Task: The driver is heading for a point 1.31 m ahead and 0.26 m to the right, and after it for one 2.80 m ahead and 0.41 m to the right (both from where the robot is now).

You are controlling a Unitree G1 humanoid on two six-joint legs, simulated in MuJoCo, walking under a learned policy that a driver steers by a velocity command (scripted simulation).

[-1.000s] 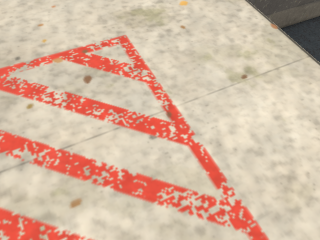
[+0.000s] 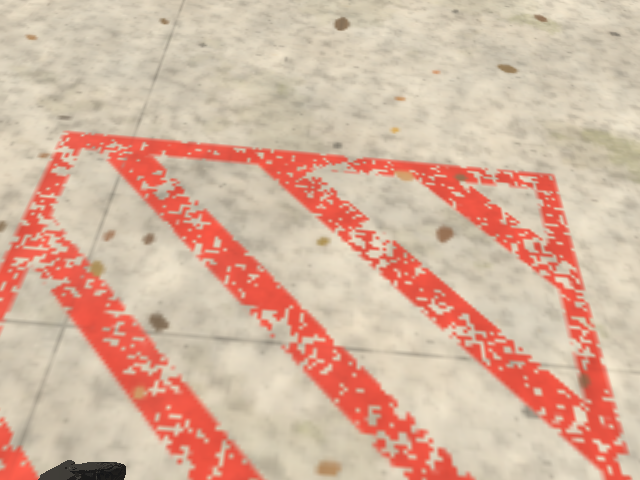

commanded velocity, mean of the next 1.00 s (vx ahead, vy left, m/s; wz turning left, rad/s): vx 0.49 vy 0.00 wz -0.02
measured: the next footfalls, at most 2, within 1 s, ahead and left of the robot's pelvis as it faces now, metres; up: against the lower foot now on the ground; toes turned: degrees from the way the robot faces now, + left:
right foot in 0.18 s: +0.31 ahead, -0.12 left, +0.00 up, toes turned +2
left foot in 0.70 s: +0.59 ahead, +0.14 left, +0.00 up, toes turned +4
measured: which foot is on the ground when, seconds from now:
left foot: down 0.00-0.20, up 0.22-0.68, down 0.70-1.00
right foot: up 0.00-0.16, down 0.18-0.72, up 0.74-1.00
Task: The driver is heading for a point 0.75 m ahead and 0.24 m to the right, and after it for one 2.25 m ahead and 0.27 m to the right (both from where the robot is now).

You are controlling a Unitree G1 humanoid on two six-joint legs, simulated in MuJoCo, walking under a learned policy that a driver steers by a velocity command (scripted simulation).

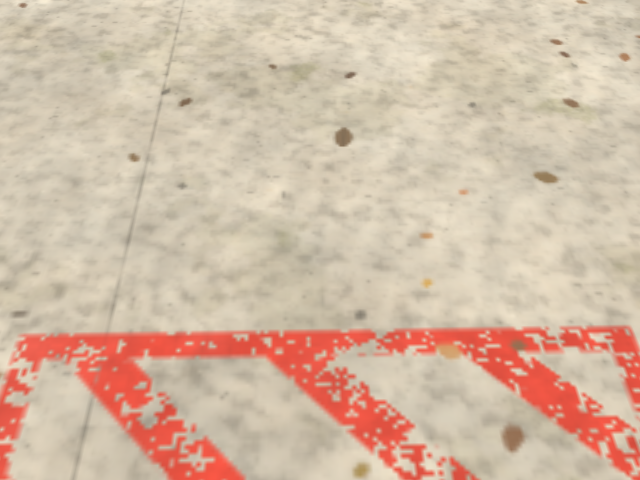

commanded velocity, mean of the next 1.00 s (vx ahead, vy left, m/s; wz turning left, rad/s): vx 0.28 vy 0.00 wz -0.48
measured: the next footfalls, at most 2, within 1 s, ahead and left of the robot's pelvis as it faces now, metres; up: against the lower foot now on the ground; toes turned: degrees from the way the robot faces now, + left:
right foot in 0.24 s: +0.30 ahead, -0.14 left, +0.00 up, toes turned -10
left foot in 0.68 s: +0.56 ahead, -0.04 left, +0.00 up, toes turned -30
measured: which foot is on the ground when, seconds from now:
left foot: down 0.00-0.24, up 0.26-0.66, down 0.68-1.00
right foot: up 0.00-0.22, down 0.24-0.68, up 0.70-1.00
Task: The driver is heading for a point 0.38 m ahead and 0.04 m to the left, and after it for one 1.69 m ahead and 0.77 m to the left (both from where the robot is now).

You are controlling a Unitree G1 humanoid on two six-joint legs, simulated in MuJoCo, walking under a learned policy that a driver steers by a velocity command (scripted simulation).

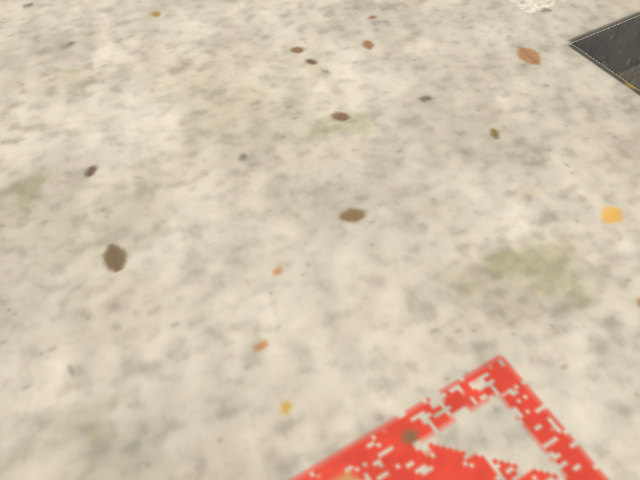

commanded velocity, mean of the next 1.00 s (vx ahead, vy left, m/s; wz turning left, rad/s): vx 0.10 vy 0.00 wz -0.02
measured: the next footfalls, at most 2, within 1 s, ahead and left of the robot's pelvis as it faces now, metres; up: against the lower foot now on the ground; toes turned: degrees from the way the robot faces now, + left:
right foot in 0.04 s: +0.05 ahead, -0.13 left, +0.00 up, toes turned +2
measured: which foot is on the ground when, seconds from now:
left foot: down 0.00-1.00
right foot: up 0.00-0.02, down 0.04-0.78, up 0.80-1.00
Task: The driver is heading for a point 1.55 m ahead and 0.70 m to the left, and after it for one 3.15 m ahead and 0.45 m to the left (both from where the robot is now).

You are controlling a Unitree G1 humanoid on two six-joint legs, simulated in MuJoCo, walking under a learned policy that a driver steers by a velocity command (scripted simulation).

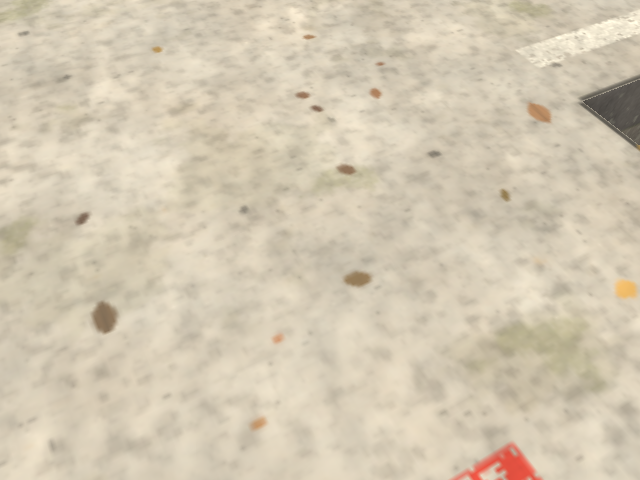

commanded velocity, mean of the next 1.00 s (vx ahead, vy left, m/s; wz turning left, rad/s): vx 0.03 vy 0.00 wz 0.50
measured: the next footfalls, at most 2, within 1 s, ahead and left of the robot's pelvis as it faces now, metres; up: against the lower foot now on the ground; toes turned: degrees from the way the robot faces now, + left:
right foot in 0.24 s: +0.17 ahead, -0.13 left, +0.00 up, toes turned +10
left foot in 0.68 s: +0.07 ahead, +0.11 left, +0.00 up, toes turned +28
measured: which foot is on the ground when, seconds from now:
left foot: down 0.00-0.24, up 0.26-0.66, down 0.68-1.00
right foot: up 0.00-0.22, down 0.24-0.68, up 0.70-1.00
